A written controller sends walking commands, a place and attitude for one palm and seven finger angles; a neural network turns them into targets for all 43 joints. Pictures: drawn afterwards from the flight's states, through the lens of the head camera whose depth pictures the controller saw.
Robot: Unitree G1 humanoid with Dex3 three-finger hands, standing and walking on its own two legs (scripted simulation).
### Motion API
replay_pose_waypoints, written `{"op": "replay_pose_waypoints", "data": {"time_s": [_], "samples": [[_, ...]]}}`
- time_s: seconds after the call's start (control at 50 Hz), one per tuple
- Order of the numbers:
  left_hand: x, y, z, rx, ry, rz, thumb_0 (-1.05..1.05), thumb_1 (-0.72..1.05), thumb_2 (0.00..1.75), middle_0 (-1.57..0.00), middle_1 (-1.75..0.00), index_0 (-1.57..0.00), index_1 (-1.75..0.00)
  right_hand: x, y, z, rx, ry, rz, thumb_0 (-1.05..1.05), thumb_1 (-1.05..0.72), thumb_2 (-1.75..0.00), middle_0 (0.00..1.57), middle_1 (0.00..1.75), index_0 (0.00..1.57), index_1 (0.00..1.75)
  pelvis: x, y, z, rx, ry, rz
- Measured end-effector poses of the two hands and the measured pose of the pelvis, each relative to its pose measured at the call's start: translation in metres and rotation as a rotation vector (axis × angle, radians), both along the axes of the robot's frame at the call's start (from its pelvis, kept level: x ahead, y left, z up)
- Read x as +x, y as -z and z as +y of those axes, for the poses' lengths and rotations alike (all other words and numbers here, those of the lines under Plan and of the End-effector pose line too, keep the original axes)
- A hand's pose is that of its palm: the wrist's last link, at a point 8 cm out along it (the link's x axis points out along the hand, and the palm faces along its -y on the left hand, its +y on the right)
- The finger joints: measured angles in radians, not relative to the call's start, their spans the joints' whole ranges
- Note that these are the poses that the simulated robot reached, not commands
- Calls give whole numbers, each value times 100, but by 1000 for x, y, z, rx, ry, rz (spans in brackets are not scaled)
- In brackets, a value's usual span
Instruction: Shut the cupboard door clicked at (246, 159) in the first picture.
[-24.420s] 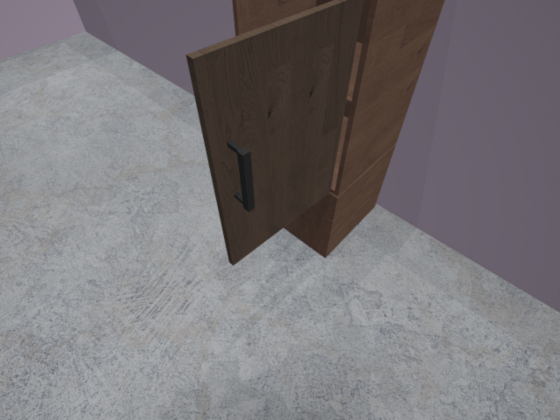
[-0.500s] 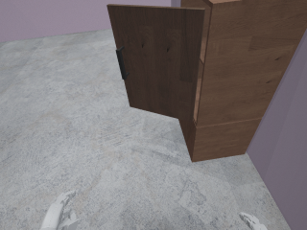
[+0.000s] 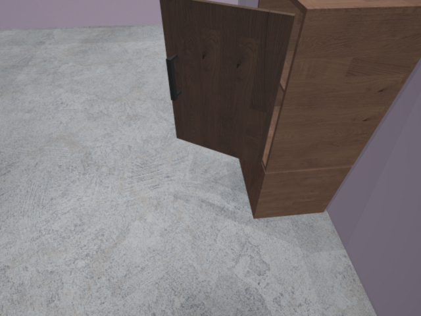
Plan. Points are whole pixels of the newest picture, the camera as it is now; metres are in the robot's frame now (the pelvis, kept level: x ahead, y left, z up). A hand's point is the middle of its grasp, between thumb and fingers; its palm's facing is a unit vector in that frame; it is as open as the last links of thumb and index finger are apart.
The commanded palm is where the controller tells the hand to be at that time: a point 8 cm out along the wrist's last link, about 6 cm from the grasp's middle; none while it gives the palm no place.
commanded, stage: let the arm hang, fingers relaxed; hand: left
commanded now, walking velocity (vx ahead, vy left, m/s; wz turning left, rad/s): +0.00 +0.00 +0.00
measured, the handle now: (174, 77) +0.89 +0.19 -0.01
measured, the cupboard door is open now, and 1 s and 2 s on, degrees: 59 59 59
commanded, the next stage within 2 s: look to check the result in 0.40 s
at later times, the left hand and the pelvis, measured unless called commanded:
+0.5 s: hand out of the picture -0.02 +0.14 -0.18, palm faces +0.04 -0.99 -0.15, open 7.4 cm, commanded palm none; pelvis +0.01 -0.01 +0.00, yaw +0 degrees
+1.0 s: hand out of the picture -0.03 +0.13 -0.18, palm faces +0.05 -0.99 -0.15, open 7.4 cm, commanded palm none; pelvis +0.03 -0.02 +0.00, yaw +0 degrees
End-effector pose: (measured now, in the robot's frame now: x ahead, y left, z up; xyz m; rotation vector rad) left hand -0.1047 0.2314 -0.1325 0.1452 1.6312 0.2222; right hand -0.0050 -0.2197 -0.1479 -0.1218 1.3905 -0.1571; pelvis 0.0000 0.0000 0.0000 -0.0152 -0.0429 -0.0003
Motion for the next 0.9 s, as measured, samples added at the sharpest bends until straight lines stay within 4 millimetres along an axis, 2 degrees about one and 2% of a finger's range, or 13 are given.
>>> {"op": "replay_pose_waypoints", "data": {"time_s": [0.1, 0.22, 0.34, 0.44, 0.54, 0.72, 0.9], "samples": [[28, 8, -7, -12, 22, -80, 1, 91, 89, -20, -30, -20, -30, -1, 2, 0, 4, 12, -11, 1, -93, -90, 20, 29, 20, 30, 0, 0, -1, 5, 6, -11], [64, 16, -25, -56, 44, -168, 1, 91, 89, -20, -30, -20, -30, -12, 1, 2, 9, 29, 12, 1, -92, -90, 20, 29, 20, 30, 1, 1, -4, 10, 8, -7], [83, 19, -39, -87, 48, -197, 1, 91, 89, -20, -30, -20, -30, -27, 0, 6, 17, 45, 61, 0, -92, -90, 20, 29, 20, 30, 4, 0, -7, 12, 7, 0], [83, 18, -43, -88, 40, -176, 0, 91, 89, -20, -30, -20, -30, -32, 0, 9, 26, 52, 93, 0, -91, -90, 20, 29, 20, 30, 8, 0, -10, 12, 5, 4], [75, 16, -41, -73, 26, -138, 1, 91, 89, -20, -30, -20, -30, -28, 0, 9, 32, 50, 103, 0, -91, -90, 20, 29, 20, 30, 12, 0, -12, 14, 4, 6], [62, 12, -39, -49, 8, -84, 1, 91, 89, -20, -30, -20, -30, -2, 2, 2, 29, 29, 70, 0, -91, -90, 20, 29, 20, 30, 20, 0, -16, 15, 4, 7], [67, 14, -47, -61, 5, -89, 1, 91, 89, -20, -30, -20, -30, 19, -1, -15, -7, 10, 42, 1, -92, -90, 20, 29, 20, 30, 27, -1, -20, 16, 4, 5]]}}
